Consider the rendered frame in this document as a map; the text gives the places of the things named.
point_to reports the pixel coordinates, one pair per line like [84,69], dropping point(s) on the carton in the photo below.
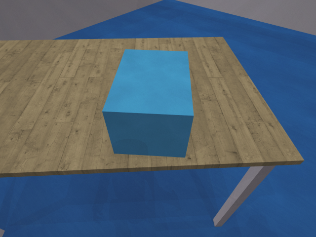
[149,109]

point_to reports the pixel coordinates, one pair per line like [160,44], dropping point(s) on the table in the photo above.
[52,94]

